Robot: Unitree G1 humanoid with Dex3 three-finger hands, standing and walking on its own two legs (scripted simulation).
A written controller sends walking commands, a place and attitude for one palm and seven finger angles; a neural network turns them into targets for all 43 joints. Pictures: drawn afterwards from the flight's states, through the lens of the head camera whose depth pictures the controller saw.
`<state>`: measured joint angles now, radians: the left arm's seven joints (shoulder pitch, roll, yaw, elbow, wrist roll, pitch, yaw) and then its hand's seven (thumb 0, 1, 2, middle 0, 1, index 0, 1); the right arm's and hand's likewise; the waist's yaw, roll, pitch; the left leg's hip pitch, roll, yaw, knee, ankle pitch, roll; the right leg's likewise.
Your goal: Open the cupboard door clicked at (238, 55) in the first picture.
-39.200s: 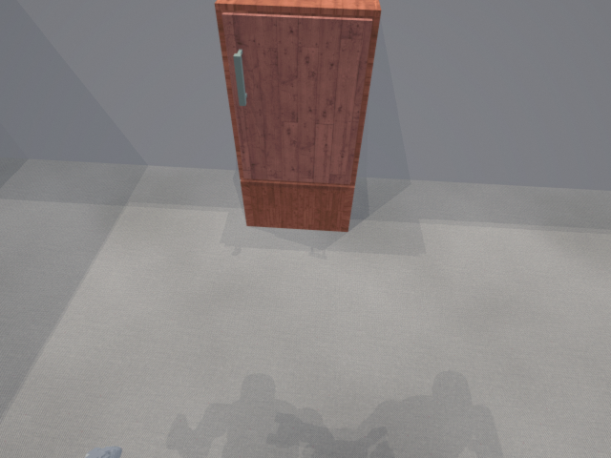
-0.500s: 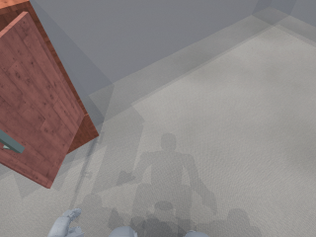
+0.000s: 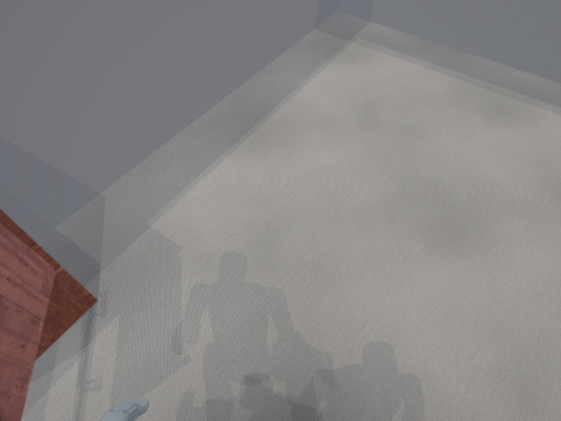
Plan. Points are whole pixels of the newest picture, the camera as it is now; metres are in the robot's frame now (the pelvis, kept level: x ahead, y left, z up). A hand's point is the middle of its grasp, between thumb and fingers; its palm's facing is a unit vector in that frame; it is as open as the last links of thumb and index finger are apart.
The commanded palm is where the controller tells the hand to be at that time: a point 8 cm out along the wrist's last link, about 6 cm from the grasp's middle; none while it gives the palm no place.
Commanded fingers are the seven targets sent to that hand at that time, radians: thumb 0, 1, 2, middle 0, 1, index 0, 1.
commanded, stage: walk to a spot facing it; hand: left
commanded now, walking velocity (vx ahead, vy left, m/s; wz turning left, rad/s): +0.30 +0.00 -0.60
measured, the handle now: out of the picture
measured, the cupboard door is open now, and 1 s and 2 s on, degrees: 44 44 44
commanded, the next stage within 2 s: turn to face it in 1.22 s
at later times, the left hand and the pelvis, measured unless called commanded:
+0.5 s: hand (185, 330) +0.28 +0.19 -0.17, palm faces -0.28 -0.95 -0.15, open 7.4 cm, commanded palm none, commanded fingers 0.00 0.90 0.90 -0.20 -0.30 -0.20 -0.30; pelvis +0.16 +0.01 +0.01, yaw -19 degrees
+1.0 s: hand (289, 227) +0.51 +0.00 -0.16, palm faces -0.48 -0.85 -0.22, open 7.1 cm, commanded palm none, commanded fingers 0.00 0.90 0.90 -0.20 -0.30 -0.20 -0.30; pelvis +0.34 -0.13 +0.01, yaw -31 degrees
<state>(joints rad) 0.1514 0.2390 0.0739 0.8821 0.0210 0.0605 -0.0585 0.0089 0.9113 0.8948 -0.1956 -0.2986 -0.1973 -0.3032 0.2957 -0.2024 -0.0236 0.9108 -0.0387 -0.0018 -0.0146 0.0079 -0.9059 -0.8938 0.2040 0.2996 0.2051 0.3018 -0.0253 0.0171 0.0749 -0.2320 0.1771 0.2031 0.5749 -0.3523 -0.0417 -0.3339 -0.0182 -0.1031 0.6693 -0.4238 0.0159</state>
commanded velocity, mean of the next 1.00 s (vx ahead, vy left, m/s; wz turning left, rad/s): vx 0.34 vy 0.00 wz -0.45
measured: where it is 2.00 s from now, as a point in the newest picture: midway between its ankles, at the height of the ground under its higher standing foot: (352, 295)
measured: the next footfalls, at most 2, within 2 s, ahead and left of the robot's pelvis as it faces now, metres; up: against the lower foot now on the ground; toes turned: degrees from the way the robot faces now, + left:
right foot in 0.02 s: +0.04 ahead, -0.13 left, +0.00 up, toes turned -6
left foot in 0.32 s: +0.21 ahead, +0.11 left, +0.00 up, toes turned -7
